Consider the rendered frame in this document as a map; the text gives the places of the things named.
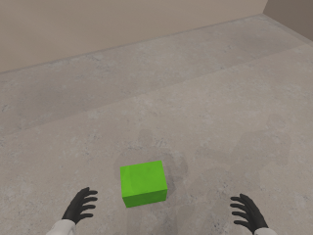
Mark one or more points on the left robot forearm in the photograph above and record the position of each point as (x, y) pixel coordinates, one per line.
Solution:
(63, 227)

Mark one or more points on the robot left hand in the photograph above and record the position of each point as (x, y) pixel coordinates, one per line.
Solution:
(75, 208)

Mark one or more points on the robot right hand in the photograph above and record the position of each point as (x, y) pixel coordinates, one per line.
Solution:
(255, 219)

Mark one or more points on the carton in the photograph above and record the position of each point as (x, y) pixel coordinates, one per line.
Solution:
(143, 184)

